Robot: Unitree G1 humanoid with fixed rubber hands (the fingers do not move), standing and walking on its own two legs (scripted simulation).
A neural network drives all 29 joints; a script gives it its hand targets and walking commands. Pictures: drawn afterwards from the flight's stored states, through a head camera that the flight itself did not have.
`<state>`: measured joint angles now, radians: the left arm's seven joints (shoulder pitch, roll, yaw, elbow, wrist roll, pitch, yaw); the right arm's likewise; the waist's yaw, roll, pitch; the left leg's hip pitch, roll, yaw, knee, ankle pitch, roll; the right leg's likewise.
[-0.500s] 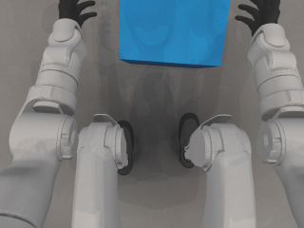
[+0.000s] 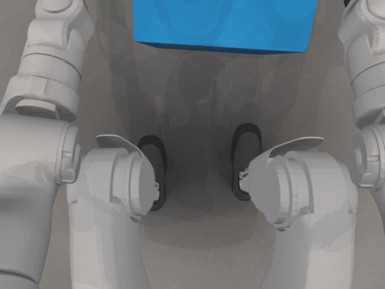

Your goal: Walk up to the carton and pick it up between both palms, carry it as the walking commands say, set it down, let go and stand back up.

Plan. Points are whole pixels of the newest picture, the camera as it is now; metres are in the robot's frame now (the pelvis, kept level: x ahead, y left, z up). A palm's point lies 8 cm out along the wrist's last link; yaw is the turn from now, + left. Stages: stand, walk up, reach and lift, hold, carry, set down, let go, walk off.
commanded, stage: reach and lift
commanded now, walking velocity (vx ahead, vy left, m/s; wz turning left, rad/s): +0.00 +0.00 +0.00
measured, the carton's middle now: out of the picture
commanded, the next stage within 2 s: none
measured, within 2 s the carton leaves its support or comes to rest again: leaves its support in 1.40 s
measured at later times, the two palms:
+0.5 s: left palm out of the picture +0.54 +0.14 -0.20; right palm out of the picture +0.52 -0.20 -0.19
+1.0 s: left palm out of the picture +0.54 +0.12 -0.19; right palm out of the picture +0.52 -0.20 -0.19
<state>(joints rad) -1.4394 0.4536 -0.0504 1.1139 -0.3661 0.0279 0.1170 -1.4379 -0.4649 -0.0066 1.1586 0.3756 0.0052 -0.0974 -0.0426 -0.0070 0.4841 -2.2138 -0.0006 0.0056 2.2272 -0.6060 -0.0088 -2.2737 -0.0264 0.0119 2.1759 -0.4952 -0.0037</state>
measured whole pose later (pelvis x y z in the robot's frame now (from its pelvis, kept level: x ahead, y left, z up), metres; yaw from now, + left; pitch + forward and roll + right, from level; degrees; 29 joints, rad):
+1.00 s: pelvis +0.00 +0.00 +0.00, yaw -1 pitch +36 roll +1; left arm -1.51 0.30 0.03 1.26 -0.25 -0.01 0.15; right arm -1.52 -0.36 0.05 1.32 0.34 -0.03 -0.15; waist -0.03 -0.02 0.41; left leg -2.23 -0.02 -0.02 2.21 -0.61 -0.04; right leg -2.30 0.00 0.00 2.15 -0.48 0.00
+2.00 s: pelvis -0.01 +0.00 +0.03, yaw +0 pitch +27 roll +1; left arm -1.42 0.28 0.26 0.88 -0.06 0.26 0.11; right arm -1.46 -0.29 -0.19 0.93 0.11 0.26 -0.17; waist -0.04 0.00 0.52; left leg -2.03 -0.06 -0.02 2.14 -0.59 -0.04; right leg -2.09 0.05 0.05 2.10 -0.48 0.04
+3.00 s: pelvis -0.03 +0.00 +0.12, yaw +0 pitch +22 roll +1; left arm -1.27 0.17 0.38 0.58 0.06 0.42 0.07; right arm -1.31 -0.18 -0.31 0.62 -0.01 0.43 -0.14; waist -0.05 0.00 0.52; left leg -1.72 -0.08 -0.04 1.85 -0.52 -0.04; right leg -1.76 0.05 0.07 1.81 -0.43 0.05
